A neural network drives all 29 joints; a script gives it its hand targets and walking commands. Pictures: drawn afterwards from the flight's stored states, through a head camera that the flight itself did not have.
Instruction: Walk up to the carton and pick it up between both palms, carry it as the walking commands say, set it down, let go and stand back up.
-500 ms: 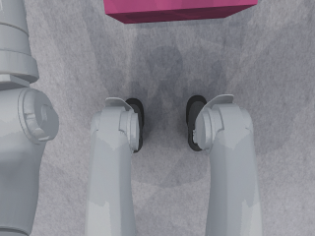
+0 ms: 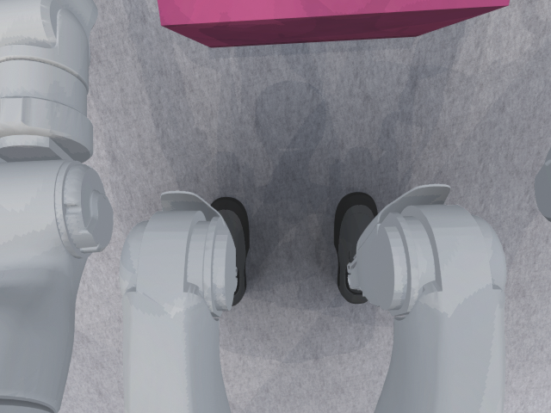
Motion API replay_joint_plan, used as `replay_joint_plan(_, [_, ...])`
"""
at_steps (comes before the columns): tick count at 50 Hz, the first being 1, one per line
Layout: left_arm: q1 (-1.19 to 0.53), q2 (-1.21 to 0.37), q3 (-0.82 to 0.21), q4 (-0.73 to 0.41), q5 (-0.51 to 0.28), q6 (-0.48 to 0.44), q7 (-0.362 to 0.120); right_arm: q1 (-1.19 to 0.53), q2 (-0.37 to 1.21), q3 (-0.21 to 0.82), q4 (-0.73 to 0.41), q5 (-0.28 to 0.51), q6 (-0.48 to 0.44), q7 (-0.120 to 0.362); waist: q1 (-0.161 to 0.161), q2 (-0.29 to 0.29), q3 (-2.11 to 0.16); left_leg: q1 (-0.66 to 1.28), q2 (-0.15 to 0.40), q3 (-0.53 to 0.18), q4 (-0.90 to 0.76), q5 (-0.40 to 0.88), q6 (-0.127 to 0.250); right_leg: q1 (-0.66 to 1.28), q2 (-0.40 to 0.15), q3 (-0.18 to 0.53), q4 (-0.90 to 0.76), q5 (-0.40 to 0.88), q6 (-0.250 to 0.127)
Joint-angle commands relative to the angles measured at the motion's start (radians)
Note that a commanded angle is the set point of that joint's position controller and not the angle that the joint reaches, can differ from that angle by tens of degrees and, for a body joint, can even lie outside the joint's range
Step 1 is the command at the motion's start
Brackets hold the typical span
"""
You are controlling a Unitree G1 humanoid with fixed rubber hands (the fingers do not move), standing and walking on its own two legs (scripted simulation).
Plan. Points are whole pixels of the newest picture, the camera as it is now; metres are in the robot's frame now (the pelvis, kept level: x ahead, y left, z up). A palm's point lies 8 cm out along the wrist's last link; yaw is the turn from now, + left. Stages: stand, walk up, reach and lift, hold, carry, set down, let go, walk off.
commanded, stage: reach and lift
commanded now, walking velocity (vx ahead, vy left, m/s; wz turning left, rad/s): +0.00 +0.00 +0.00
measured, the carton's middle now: out of the picture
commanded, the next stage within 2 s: none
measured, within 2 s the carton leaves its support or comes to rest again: leaves its support in 1.88 s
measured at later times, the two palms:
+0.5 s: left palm out of the picture +0.56 +0.20 -0.19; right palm out of the picture +0.57 -0.25 -0.18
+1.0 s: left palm out of the picture +0.56 +0.16 -0.19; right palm out of the picture +0.57 -0.23 -0.17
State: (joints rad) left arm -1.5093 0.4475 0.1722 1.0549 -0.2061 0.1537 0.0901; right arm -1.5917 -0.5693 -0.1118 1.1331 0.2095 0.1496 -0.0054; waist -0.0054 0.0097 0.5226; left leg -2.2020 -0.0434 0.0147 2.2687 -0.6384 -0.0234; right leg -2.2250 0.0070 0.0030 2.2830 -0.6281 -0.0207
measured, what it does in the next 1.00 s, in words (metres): stands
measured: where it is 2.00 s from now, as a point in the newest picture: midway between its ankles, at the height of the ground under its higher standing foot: (291, 266)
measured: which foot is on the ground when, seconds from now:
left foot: down 0.00-1.00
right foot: down 0.00-1.00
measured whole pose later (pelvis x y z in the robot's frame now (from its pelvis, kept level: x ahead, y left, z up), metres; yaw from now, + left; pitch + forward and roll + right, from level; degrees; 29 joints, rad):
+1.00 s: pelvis +0.00 +0.00 -0.01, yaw -1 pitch +33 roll +2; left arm -1.54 0.36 0.12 1.12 -0.24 0.09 0.13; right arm -1.62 -0.53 0.02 1.19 0.30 0.10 -0.05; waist 0.00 0.00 0.52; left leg -2.21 -0.01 0.02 2.29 -0.65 -0.02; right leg -2.24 0.00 -0.01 2.30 -0.63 -0.03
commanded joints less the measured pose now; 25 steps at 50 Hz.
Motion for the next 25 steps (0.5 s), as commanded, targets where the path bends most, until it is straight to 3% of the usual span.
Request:
replay_joint_plan(1, [-0.289, 0.184, 0.007, -0.109, -0.016, -0.042, 0.004, -0.288, -0.202, -0.010, -0.096, 0.012, -0.043, -0.005, 0.007, -0.033, -1.412, 0.585, 0.028, 0.014, -0.126, 0.478, -0.017, 0.660, -0.036, 0.009, -0.134, 0.508, 0.046])
replay_joint_plan(5, [-0.292, 0.180, -0.005, -0.148, -0.035, -0.058, 0.008, -0.296, -0.215, -0.011, -0.147, 0.022, -0.061, -0.018, -0.003, -0.039, -1.453, 0.582, 0.026, 0.012, -0.102, 0.517, -0.014, 0.687, -0.033, 0.013, -0.110, 0.559, 0.038])
replay_joint_plan(11, [-0.230, 0.168, -0.006, -0.116, -0.042, -0.058, 0.009, -0.229, -0.193, 0.006, -0.107, 0.034, -0.059, -0.020, 0.002, -0.043, -1.408, 0.552, 0.029, 0.012, -0.094, 0.508, -0.009, 0.676, -0.032, 0.020, -0.104, 0.559, 0.037])
replay_joint_plan(25, [-0.281, 0.149, -0.019, -0.110, -0.054, -0.054, 0.012, -0.275, -0.173, 0.031, -0.086, 0.065, -0.057, -0.028, 0.008, -0.032, -1.362, 0.551, 0.032, 0.012, -0.107, 0.445, -0.002, 0.632, -0.026, 0.019, -0.127, 0.482, 0.028])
